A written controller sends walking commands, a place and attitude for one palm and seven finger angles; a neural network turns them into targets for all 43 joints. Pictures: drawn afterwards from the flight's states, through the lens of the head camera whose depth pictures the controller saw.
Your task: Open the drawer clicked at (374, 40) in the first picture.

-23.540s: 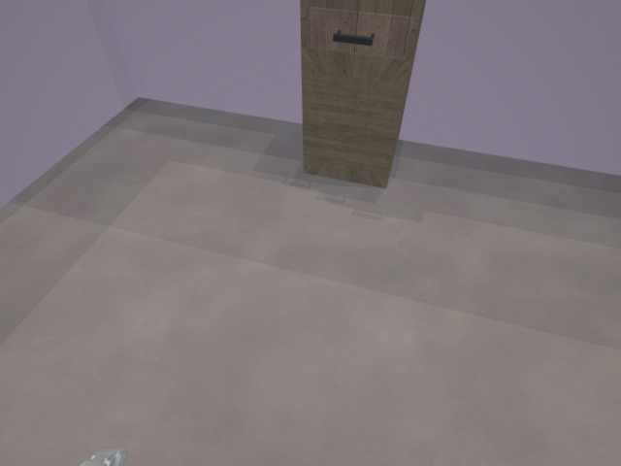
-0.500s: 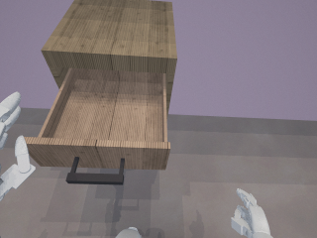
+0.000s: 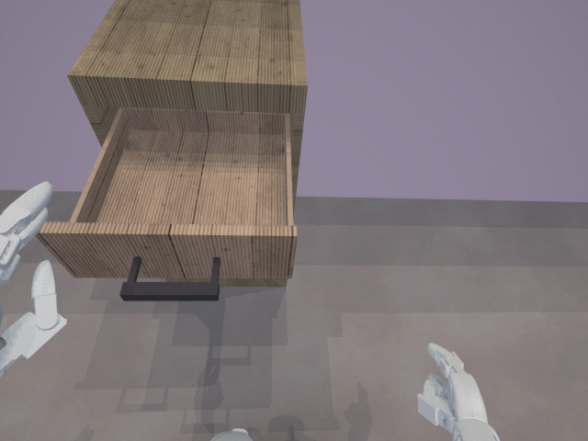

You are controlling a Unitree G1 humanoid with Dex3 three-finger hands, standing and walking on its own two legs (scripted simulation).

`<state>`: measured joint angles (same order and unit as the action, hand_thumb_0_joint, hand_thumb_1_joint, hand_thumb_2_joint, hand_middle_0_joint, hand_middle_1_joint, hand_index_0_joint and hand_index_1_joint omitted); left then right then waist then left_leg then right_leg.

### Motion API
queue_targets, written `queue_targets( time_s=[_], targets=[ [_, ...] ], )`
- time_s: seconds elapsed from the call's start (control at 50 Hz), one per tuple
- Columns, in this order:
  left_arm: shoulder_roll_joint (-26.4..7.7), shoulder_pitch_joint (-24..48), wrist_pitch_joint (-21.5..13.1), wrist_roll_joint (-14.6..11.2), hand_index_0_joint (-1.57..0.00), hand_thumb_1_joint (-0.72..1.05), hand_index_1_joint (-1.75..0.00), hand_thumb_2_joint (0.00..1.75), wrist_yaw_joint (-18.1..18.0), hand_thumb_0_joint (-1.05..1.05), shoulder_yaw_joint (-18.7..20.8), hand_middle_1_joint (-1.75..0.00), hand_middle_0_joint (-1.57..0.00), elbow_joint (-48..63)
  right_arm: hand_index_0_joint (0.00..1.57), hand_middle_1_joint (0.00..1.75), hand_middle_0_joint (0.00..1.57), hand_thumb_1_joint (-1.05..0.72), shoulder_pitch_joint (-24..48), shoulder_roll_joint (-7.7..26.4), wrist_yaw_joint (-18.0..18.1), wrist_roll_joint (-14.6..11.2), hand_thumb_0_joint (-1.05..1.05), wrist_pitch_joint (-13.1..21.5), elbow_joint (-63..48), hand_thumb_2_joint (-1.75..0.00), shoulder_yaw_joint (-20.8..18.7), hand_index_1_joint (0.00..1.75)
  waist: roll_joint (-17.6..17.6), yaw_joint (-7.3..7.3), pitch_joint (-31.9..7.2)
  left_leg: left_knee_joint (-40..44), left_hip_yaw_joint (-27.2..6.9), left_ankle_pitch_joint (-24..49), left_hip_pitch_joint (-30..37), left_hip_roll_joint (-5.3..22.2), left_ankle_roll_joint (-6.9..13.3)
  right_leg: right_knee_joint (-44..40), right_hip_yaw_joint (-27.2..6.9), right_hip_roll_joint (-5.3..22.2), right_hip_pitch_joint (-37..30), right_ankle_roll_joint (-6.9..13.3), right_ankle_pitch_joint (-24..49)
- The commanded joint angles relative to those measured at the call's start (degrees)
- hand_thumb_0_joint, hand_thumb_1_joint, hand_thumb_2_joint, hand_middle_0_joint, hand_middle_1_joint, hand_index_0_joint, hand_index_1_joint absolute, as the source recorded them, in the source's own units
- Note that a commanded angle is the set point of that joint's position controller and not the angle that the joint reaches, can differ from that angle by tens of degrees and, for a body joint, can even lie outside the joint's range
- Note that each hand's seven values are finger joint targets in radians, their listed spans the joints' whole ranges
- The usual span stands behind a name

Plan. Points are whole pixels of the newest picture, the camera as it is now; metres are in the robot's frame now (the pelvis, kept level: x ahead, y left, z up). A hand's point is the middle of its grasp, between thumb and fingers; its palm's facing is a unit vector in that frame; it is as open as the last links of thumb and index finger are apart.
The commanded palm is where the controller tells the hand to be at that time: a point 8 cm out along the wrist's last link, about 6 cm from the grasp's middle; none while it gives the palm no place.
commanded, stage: step back with the hand held close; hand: left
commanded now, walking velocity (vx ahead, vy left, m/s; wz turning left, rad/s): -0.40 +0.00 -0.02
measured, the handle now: (174, 278) +0.35 +0.21 -0.06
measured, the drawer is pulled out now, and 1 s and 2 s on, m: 0.30 0.30 0.30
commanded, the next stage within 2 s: stop stepping back and stand still in 0.10 s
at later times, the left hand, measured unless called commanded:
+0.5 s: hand out of the picture +0.05 +0.19 +0.16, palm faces +0.36 -0.82 -0.45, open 7.4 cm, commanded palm -0.02 +0.23 +0.18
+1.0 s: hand out of the picture +0.00 +0.19 +0.16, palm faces +0.42 -0.80 -0.42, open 7.4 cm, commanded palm -0.07 +0.24 +0.18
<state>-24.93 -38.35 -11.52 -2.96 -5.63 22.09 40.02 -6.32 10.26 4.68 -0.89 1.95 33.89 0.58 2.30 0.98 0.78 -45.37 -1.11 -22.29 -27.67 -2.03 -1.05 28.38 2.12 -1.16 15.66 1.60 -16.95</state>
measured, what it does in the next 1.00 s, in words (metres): walks backwards: left foot, then right foot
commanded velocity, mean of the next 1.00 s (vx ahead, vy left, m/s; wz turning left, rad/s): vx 0.08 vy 0.06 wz -0.01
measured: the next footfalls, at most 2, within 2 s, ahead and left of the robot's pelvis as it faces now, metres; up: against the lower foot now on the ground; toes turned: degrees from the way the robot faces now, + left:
left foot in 0.04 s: +0.04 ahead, +0.10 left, +0.00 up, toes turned +0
right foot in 0.32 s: -0.10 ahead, -0.14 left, +0.00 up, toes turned +0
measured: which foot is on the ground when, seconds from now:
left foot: up 0.00-0.02, down 0.04-0.32, up 0.34-0.56, down 0.58-1.00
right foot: down 0.00-0.04, up 0.06-0.30, down 0.32-1.00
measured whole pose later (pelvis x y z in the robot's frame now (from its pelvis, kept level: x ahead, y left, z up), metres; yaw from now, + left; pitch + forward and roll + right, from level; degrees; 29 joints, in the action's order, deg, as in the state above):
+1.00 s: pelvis -0.18 -0.05 -0.01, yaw +4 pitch -2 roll +1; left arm -21.2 -34.9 -9.9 -1.0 -9.0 18.8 31.7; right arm -14.6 9.4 3.1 -0.4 6.9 34.7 1.9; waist 1.7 1.0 -0.8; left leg -32.2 1.0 -17.6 -12.7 -0.5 0.3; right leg 32.8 3.8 0.7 16.5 0.9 -14.3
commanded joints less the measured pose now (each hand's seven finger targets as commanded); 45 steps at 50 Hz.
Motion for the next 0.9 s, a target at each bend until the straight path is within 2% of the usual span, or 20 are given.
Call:
queue_targets(
  time_s=[0.0,0.02,0.04,0.14,0.18,0.24,0.28,0.32,0.34,0.4,0.5,0.56,0.6,0.66,0.7,0.74,0.78,0.82,0.86,0.88],
  targets=[
    [-8.35,1.63,-2.29,0.34,-0.2,0.9,-0.3,0.9,-3.03,0.0,7.65,-0.3,-0.2,12.17,0.2,0.3,0.2,-0.9,5.06,6.73,0.88,-0.01,0.0,1.62,-9.3,-0.9,-3.61,0.3,-9.16,-0.1,-11.78,24.76,-7.71,53.5,19.82,14.53,3.62,11.54,0.24,4.36,1.9,-2.2,17.82],
    [-7.81,1.59,-3.27,-0.12,-0.2,0.9,-0.3,0.9,-2.54,0.0,6.39,-0.3,-0.2,14.21,0.2,0.3,0.2,-0.9,3.03,7.96,-0.36,-0.72,0.0,3.18,-9.93,-0.9,-4.63,0.3,-12.53,-0.69,-15.4,22.56,-10.37,62.57,25.85,20.96,6.61,17.37,-2.72,3.47,6.97,-1.3,-6.32],
    [-7.05,-1.72,-3.34,0.51,-0.2,0.9,-0.3,0.9,-2.85,0.0,6.46,-0.3,-0.2,10.92,0.2,0.3,0.2,-0.9,3.01,6.74,-0.81,-0.02,0.0,4.79,-9.18,-0.9,-4.72,0.3,-13.65,-0.79,-15.83,20.78,-11.82,65.39,28.65,22.18,8.36,23.77,-3.86,1.43,12.14,-1.17,-13.03],
    [-6.69,-0.55,-1.35,0.51,-0.2,0.9,-0.3,0.9,-3.53,0.0,6.21,-0.3,-0.2,18.63,0.2,0.3,0.2,-0.9,2.04,7.98,-2.22,0.73,0.0,6.74,-8.38,-0.9,-4.5,0.3,-12.73,-0.99,-14.55,21.98,-8.58,52.11,21.93,18.56,8.85,24.91,-2.07,0.86,9.84,-2.58,-9.28],
    [-6.13,-1.52,-1.09,-0.42,-0.2,0.9,-0.3,0.9,-3.3,0.0,6.6,-0.3,-0.2,16.17,0.2,0.3,0.2,-0.9,2.97,8.04,-2.45,0.78,0.0,6.95,-8.7,-0.9,-4.02,0.3,-14.86,-1.17,-11.84,24.3,-8.93,40.05,15.35,18.08,8.77,22.36,-1.69,1.07,6.22,-2.37,-8.76],
    [-7.72,-4.74,-0.26,-0.93,-0.2,0.9,-0.3,0.9,-4.12,0.0,9.24,-0.3,-0.2,13.32,0.2,0.3,0.2,-0.9,1.95,8.75,-2.05,-0.2,0.0,6.55,-10.71,-0.9,-3.5,0.3,-14.98,-0.65,-8.44,27.42,-5.99,1.1,5.2,13.81,6.42,8.27,1.66,0.92,-3.14,-2.02,-8.97],
    [-8.05,-3.3,-0.15,-0.51,-0.2,0.9,-0.3,0.9,-3.72,0.0,8.68,-0.3,-0.2,11.43,0.2,0.3,0.2,-0.9,2.16,8.35,-1.51,-0.54,0.0,5.39,-11.69,-0.9,-3.25,0.3,-7.21,-0.66,-5.37,17.6,-0.34,-9.96,-0.03,5.93,2.14,-7.03,2.77,2.8,-9.18,-0.81,-1.26],
    [-10.74,1.36,-0.79,-0.96,-0.2,0.9,-0.3,0.9,-4.14,0.0,10.2,-0.3,-0.2,10.43,0.2,0.3,0.2,-0.9,2.2,7.23,-0.96,-0.76,0.0,4.31,-10.73,-0.9,-3.35,0.3,11.83,0.07,-3.98,-21.47,2.04,-4.08,2.3,-1.1,-0.53,-20.19,-18.77,22.77,8.45,8.4,-6.96],
    [-8.24,4.19,0.02,-1.08,-0.2,0.9,-0.3,0.9,-3.69,0.0,8.75,-0.3,-0.2,6.73,0.2,0.3,0.2,-0.9,0.37,7.91,-0.92,-1.33,0.0,4.45,-8.97,-0.9,-4.05,0.3,16.57,0.88,-5.05,-30.13,-2.27,-2.04,2.07,-0.74,-0.35,-20.34,-22.54,23.25,12.54,8.83,-8.36],
    [-4.6,1.58,-0.19,-0.19,-0.2,0.9,-0.3,0.9,-2.9,0.0,5.82,-0.3,-0.2,0.71,0.2,0.3,0.2,-0.9,2.46,7.12,-0.63,-0.15,0.0,3.38,-7.92,-0.9,-3.67,0.3,5.34,2.18,-0.8,-23.19,-2.4,1.81,1.84,3.9,0.71,-16.42,-9.25,18.83,13.36,5.42,-9.87],
    [-5.43,0.04,-2.19,2.26,-0.2,0.9,-0.3,0.9,-4.73,0.0,4.58,-0.3,-0.2,8.42,0.2,0.3,0.2,-0.9,0.03,7.68,-0.59,0.83,0.0,7.44,-7.51,-0.9,-3.1,0.3,1.8,0.01,-4.98,23.0,4.87,-0.76,13.82,2.17,4.65,-12.39,-8.09,15.37,-0.21,2.67,-9.53],
    [-8.07,1.15,-3.57,1.82,-0.2,0.9,-0.3,0.9,-4.79,0.0,5.81,-0.3,-0.2,14.45,0.2,0.3,0.2,-0.9,-0.85,10.89,-0.47,0.8,0.0,8.76,-9.85,-0.9,-4.6,0.3,-14.83,-1.45,-6.88,27.66,-4.71,15.38,17.34,11.96,7.16,6.4,1.03,5.4,-3.15,-1.2,3.8],
    [-9.18,-0.26,-3.66,2.01,-0.2,0.9,-0.3,0.9,-4.81,0.0,7.69,-0.3,-0.2,13.49,0.2,0.3,0.2,-0.9,-1.43,8.38,-0.92,0.29,0.0,8.28,-8.49,-0.9,-3.46,0.3,-17.69,-0.59,-6.1,26.67,-7.09,13.81,14.05,13.02,7.57,7.3,4.22,4.1,-1.27,-1.87,-3.26],
    [-6.99,1.62,-3.55,1.36,-0.2,0.9,-0.3,0.9,-4.61,0.0,6.89,-0.3,-0.2,6.19,0.2,0.3,0.2,-0.9,-1.33,9.36,-0.8,-0.72,0.0,8.46,-7.64,-0.9,-3.84,0.3,-4.58,-0.3,-0.31,22.58,-2.96,2.21,4.03,9.14,5.97,-1.55,0.2,4.55,-7.06,-1.51,-0.42],
    [-5.48,2.86,-3.67,1.12,-0.2,0.9,-0.3,0.9,-4.17,0.0,5.57,-0.3,-0.2,-0.02,0.2,0.3,0.2,-0.9,-2.15,9.38,-0.79,-0.71,0.0,7.95,-7.25,-0.9,-4.28,0.3,4.13,0.4,2.12,15.52,1.0,-7.59,3.89,3.65,4.3,-11.09,-9.99,9.22,-0.16,0.32,-16.43],
    [-5.06,4.46,-3.37,1.06,-0.2,0.9,-0.3,0.9,-4.05,0.0,5.04,-0.3,-0.2,-2.06,0.2,0.3,0.2,-0.9,-2.98,9.14,-0.77,-0.51,0.0,6.88,-6.39,-0.9,-4.45,0.3,8.55,0.8,1.06,5.07,3.76,-4.62,7.98,1.42,3.84,-16.73,-16.55,15.34,5.54,3.59,-22.86],
    [-4.25,7.19,-3.25,1.4,-0.2,0.9,-0.3,0.9,-3.9,0.0,3.36,-0.3,-0.2,-0.8,0.2,0.3,0.2,-0.9,-2.54,8.45,-0.99,-0.08,0.0,6.57,-6.01,-0.9,-3.62,0.3,8.78,1.44,-1.17,10.34,3.17,-1.59,12.69,2.38,4.56,-13.59,-11.39,14.79,5.96,3.31,-17.86],
    [-4.19,6.46,-3.36,1.41,-0.2,0.9,-0.3,0.9,-4.14,0.0,2.82,-0.3,-0.2,2.66,0.2,0.3,0.2,-0.9,-1.74,8.77,-0.75,0.37,0.0,6.77,-7.01,-0.9,-3.12,0.3,-2.28,1.15,-0.83,22.68,-1.25,-2.81,14.17,4.89,5.41,-5.24,-5.67,8.96,5.27,1.27,-15.11],
    [-4.99,6.92,-3.54,2.21,-0.2,0.9,-0.3,0.9,-4.65,0.0,3.23,-0.3,-0.2,5.93,0.2,0.3,0.2,-0.9,-0.48,8.39,-0.61,0.39,0.0,6.92,-7.84,-0.9,-2.09,0.3,-17.44,0.31,1.76,36.03,-14.58,-19.33,6.68,14.03,8.39,9.51,1.2,1.97,3.98,-1.72,-10.3],
    [-5.26,9.36,-3.17,3.07,-0.2,0.9,-0.3,0.9,-4.82,0.0,3.13,-0.3,-0.2,7.34,0.2,0.3,0.2,-0.9,0.02,7.49,-0.89,0.21,0.0,7.2,-8.29,-0.9,-1.89,0.3,-17.5,0.34,3.34,36.48,-15.79,-17.76,1.28,15.45,9.34,14.18,1.67,1.26,1.26,-1.99,-5.39]
  ],
)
